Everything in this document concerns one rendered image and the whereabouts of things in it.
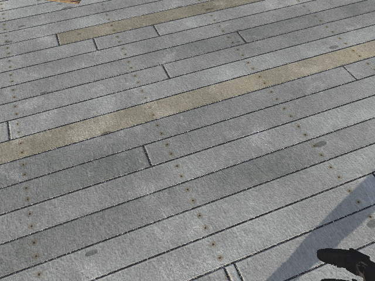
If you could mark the right robot hand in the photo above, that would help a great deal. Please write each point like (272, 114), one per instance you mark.
(354, 261)

